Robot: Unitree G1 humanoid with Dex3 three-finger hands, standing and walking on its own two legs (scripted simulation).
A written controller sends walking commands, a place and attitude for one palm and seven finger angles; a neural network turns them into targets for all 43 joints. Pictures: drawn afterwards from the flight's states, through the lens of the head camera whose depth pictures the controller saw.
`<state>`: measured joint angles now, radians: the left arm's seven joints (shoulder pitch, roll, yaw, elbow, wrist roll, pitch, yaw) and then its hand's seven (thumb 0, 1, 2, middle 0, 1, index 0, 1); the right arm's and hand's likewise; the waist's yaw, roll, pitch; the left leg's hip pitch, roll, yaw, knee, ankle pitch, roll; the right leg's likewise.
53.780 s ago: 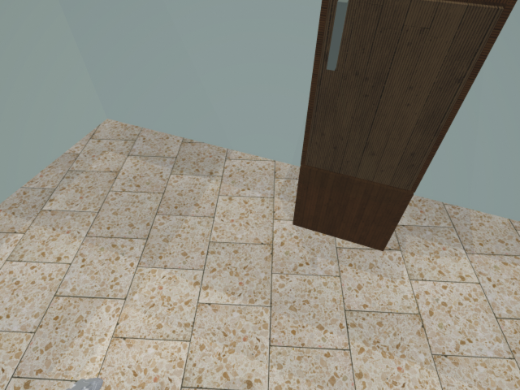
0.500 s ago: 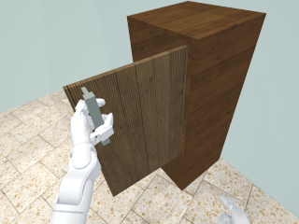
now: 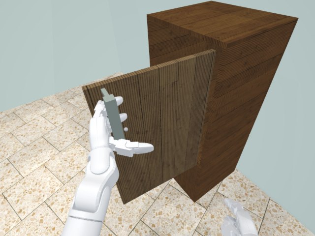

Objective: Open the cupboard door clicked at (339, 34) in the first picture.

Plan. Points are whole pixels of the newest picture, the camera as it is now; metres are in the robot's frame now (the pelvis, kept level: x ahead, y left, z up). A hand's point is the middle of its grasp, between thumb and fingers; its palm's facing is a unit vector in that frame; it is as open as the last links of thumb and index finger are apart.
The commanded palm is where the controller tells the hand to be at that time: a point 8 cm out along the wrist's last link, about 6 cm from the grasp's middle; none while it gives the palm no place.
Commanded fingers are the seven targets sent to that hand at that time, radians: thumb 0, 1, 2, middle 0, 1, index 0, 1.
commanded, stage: open thumb and fingers to let go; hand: left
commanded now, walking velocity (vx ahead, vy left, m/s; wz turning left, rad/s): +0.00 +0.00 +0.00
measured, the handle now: (113, 120) +0.35 +0.16 +0.15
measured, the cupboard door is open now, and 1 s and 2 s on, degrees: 84 88 87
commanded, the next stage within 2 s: slide the hand sideways off the handle in 0.10 s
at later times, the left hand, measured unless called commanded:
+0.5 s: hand (117, 138) +0.28 +0.13 +0.16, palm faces -0.12 -0.99 -0.06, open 15.9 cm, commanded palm +0.25 +0.16 +0.15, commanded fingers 0.00 -0.50 0.30 -0.15 -0.30 -0.15 -0.30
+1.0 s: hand (108, 156) +0.24 +0.14 +0.15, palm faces -0.07 -0.99 -0.08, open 16.2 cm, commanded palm +0.21 +0.20 +0.15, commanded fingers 0.00 -0.50 0.30 -0.15 -0.30 -0.15 -0.30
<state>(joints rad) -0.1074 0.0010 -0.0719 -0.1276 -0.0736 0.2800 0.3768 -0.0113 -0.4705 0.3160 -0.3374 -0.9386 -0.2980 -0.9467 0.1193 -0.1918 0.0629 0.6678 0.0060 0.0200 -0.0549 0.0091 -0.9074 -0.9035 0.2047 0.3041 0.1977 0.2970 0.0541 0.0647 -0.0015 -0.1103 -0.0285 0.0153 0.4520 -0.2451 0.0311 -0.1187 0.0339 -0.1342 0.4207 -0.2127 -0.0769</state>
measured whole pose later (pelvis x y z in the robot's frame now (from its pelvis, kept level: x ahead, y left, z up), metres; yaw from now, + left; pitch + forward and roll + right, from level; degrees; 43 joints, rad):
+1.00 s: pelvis +0.01 +0.01 +0.00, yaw -2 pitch -5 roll +0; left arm 0.27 0.23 0.07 -0.42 -0.23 0.25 -0.11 -0.02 -0.50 0.30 -0.23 -0.34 -0.18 -0.33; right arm 0.18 -0.23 0.08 0.55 0.04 0.02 -0.04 0.01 -0.91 -0.90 0.21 0.30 0.20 0.30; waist 0.02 0.06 -0.03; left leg -0.11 -0.02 0.05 0.48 -0.28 0.04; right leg -0.13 0.05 -0.09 0.45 -0.23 -0.07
